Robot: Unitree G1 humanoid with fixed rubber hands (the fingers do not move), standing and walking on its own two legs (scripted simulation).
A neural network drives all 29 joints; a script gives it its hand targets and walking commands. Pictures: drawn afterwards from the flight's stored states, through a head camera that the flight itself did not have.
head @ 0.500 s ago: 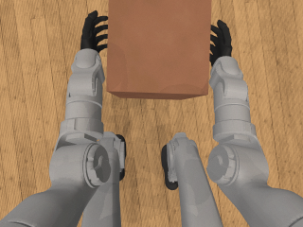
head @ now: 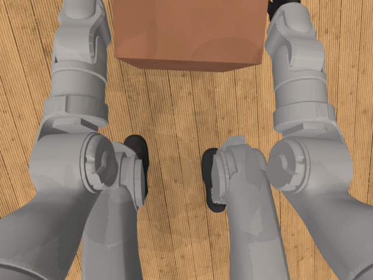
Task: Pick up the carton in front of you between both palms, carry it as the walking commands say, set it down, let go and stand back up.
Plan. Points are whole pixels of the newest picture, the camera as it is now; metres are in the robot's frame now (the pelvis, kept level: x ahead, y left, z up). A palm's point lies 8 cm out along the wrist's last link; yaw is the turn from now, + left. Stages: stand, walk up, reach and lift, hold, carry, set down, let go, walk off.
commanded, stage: set down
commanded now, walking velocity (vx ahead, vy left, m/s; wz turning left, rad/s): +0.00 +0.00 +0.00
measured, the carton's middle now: (186, 10) +0.54 +0.00 -0.23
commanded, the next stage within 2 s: none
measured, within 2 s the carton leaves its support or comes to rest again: rests again in 0.46 s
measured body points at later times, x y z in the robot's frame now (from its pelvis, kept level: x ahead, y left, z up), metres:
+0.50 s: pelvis +0.00 +0.00 -0.05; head +0.37 +0.00 +0.20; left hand +0.57 +0.15 -0.22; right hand +0.55 -0.15 -0.23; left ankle +0.12 +0.13 -0.39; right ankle +0.08 -0.12 -0.39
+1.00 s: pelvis -0.01 +0.00 -0.05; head +0.37 +0.00 +0.18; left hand +0.57 +0.16 -0.23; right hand +0.55 -0.16 -0.23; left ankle +0.12 +0.13 -0.39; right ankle +0.08 -0.12 -0.39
